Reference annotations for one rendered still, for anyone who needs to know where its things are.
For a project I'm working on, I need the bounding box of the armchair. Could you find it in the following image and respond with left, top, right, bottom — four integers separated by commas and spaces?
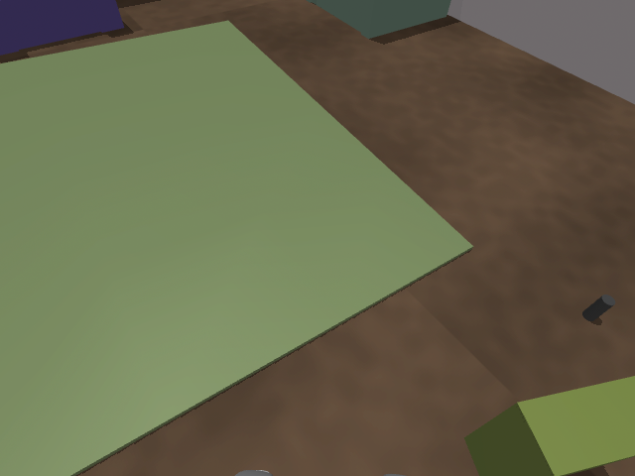
307, 0, 451, 39
0, 0, 124, 56

